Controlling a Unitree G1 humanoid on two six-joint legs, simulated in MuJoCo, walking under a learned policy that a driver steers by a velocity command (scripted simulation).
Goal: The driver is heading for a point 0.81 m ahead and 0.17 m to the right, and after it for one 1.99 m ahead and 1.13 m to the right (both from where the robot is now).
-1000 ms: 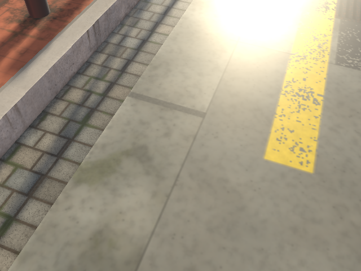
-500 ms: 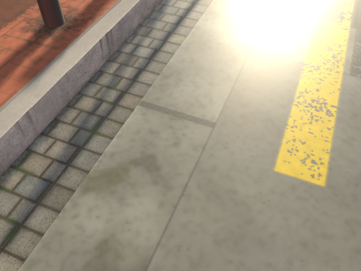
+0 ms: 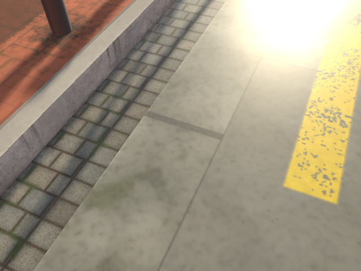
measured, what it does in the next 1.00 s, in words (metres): walks ahead: left foot, then right foot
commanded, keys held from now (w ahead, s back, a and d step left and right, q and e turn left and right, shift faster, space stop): no key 1.00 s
